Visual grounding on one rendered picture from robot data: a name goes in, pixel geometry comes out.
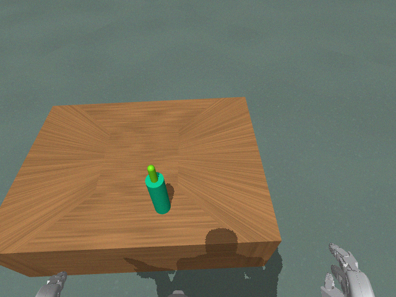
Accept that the bottle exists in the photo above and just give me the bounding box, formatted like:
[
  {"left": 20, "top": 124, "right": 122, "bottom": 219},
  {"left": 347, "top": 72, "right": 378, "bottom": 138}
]
[{"left": 145, "top": 165, "right": 171, "bottom": 214}]

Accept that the left robot hand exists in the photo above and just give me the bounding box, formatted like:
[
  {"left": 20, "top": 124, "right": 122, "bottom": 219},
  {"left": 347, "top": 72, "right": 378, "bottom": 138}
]
[{"left": 35, "top": 271, "right": 67, "bottom": 297}]

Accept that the right robot hand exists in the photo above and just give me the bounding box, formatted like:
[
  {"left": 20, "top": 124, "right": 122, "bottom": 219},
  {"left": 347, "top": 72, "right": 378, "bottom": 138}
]
[{"left": 321, "top": 243, "right": 375, "bottom": 297}]

